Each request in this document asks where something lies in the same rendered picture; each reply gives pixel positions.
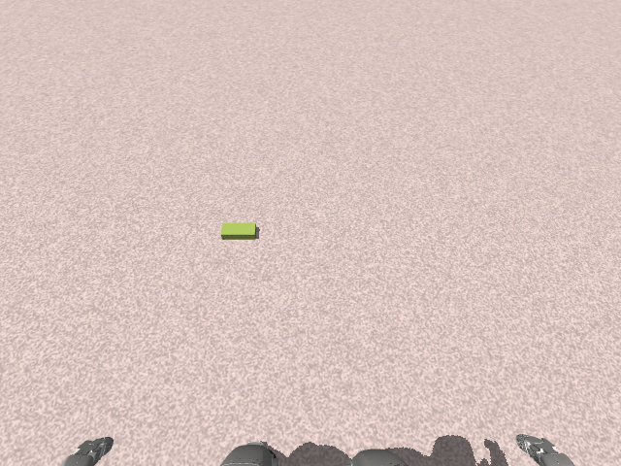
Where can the right robot hand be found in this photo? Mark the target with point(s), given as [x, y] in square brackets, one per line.
[543, 452]

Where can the left robot hand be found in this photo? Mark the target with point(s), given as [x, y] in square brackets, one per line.
[88, 453]

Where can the small box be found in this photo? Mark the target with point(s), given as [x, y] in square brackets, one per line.
[238, 231]

